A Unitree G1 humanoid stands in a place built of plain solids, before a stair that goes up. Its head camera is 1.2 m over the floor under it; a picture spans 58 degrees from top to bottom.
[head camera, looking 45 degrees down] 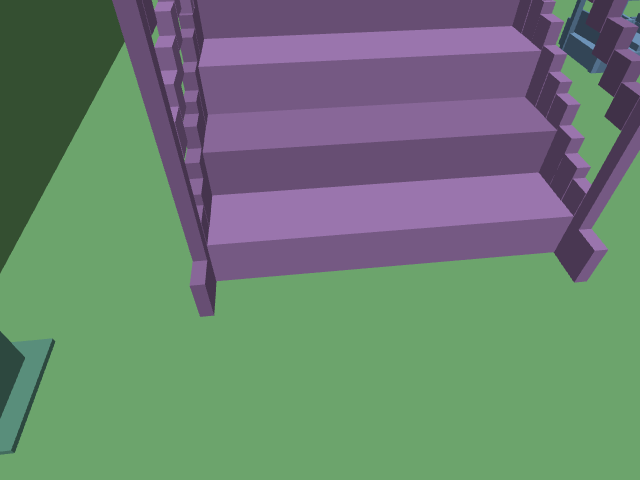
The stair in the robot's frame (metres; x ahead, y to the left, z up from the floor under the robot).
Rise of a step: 0.18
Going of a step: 0.26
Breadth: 1.36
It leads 6 degrees to the left of straight ahead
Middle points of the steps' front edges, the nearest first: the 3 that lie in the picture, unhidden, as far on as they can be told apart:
1.06 -0.26 0.19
1.32 -0.23 0.37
1.58 -0.20 0.55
